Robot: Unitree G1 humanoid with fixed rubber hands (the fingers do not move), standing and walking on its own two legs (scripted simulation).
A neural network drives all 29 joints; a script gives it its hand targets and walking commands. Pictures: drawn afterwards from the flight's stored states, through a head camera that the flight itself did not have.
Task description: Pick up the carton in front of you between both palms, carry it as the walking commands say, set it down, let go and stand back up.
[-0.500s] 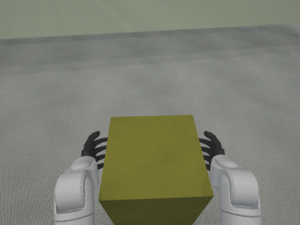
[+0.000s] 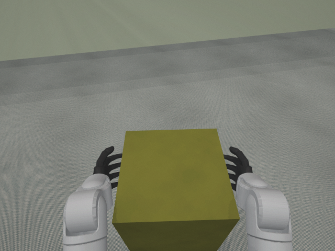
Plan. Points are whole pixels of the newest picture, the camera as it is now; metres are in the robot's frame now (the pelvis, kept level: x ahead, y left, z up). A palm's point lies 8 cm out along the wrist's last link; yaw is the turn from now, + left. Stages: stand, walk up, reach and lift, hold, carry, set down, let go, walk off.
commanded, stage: carry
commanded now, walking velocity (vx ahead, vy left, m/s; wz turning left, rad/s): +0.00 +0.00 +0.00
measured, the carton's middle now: (172, 194) +0.27 +0.00 +0.02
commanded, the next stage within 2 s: hold in 1.58 s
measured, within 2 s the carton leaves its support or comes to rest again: neither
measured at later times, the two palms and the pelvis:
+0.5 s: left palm (106, 195) +0.27 +0.15 +0.03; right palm (231, 190) +0.28 -0.14 +0.03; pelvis +0.00 +0.00 -0.01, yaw +1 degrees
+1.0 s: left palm (100, 205) +0.25 +0.16 +0.04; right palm (231, 198) +0.25 -0.14 +0.04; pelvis -0.03 +0.01 +0.00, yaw +1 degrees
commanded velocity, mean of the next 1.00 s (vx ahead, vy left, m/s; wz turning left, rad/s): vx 0.00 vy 0.00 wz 0.00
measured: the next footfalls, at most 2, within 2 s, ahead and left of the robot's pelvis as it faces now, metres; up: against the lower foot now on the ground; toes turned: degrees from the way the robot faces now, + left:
none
